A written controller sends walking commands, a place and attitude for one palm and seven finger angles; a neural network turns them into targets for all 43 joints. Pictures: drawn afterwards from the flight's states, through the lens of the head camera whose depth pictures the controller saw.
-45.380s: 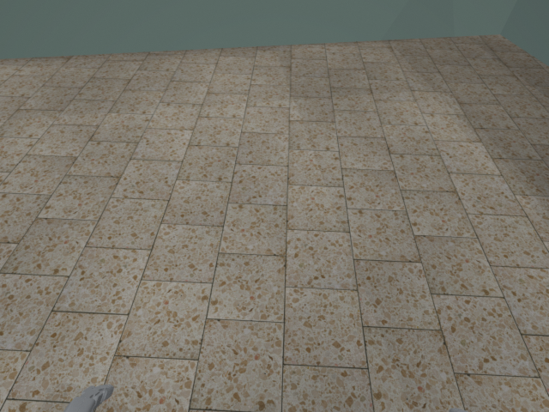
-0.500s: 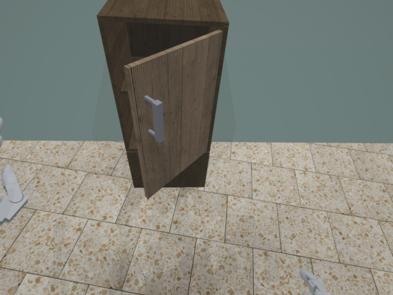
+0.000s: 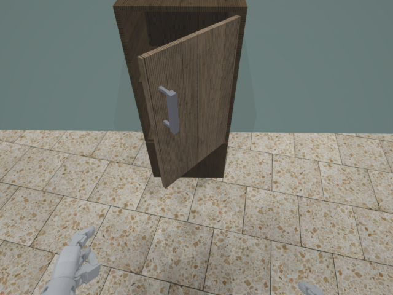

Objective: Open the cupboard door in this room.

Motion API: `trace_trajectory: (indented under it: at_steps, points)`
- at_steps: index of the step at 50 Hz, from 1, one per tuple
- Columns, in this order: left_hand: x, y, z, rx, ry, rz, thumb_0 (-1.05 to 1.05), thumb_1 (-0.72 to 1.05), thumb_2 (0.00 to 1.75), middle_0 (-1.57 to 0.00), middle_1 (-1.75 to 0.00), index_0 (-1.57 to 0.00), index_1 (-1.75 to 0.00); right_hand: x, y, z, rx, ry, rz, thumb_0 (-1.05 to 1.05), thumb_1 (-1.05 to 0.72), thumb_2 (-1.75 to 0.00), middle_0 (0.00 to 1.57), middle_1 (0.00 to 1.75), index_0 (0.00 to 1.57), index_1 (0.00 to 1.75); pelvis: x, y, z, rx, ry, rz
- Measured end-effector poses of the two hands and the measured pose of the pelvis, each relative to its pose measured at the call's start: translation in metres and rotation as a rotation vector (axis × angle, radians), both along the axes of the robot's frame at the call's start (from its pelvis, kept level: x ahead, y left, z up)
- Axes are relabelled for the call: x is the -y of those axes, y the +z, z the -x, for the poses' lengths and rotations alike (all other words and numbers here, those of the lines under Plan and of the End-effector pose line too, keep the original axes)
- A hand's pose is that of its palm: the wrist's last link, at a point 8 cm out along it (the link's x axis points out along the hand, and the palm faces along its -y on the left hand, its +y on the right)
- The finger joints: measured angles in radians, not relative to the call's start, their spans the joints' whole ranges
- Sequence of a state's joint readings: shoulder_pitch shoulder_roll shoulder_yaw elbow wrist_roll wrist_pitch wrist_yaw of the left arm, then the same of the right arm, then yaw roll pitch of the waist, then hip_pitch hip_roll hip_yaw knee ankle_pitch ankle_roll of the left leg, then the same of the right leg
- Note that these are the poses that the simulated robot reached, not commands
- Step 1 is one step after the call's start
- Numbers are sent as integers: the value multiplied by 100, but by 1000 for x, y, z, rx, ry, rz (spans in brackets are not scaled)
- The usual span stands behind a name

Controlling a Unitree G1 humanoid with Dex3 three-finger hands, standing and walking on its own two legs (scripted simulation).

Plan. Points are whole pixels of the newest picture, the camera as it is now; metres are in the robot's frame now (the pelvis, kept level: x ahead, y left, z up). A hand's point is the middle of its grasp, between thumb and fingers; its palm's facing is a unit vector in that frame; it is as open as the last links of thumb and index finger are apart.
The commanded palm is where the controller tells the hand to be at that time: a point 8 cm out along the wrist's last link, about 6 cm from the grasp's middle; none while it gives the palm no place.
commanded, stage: let the arm hang, fingers relaxed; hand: left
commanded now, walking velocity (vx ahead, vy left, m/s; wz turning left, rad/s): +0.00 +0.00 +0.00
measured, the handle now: (168, 110) +0.61 +0.10 +0.02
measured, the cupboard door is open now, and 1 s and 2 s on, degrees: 46 46 46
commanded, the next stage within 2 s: look to check the result in 0.92 s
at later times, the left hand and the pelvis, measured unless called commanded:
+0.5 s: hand out of the picture +0.02 +0.21 -0.15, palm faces +0.01 -0.96 -0.30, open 7.3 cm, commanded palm none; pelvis +0.00 -0.01 +0.01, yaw +0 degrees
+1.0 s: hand out of the picture +0.08 +0.20 -0.15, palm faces -0.01 -0.97 -0.26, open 7.3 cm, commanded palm none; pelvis +0.02 -0.01 +0.02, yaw -1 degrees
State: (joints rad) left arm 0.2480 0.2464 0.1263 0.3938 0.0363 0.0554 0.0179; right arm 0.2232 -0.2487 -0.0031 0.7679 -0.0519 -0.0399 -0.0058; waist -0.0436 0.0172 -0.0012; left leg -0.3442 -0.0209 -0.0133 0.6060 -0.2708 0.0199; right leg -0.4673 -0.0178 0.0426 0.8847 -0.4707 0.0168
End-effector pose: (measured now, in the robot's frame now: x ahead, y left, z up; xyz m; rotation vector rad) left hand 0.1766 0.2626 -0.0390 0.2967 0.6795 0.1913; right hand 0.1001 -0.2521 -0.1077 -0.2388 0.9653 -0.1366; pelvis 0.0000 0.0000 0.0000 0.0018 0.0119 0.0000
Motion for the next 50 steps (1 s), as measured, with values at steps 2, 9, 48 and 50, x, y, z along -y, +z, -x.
trace_trajectory:
  at_steps: [2, 9, 48, 50]
  points:
    - [28, -41, 28, -156, -21, 79, 1, 91, 90, -19, -30, -20, -30, 0, -5, 11, -46, -5, -18, 1, -90, -90, 20, 30, 20, 30, 8, -3, 2, 12, -11, -20]
    - [57, -93, 116, -466, 50, 183, -4, 100, 90, -21, -30, -21, -30, 5, -16, 58, -247, -69, -35, 1, -90, -90, 20, 30, 20, 29, 19, 1, 5, 32, 3, 5]
    - [18, -79, 108, -585, 94, 100, 0, 91, 90, -20, -30, -20, -30, 7, -17, 58, -351, -105, -28, 1, -90, -90, 20, 30, 20, 29, 7, 17, -14, 43, -9, -2]
    - [16, -78, 106, -587, 96, 94, 0, 91, 90, -20, -30, -20, -30, 9, -16, 55, -350, -104, -24, 1, -90, -90, 20, 30, 20, 29, 8, 17, -15, 42, -9, -2]
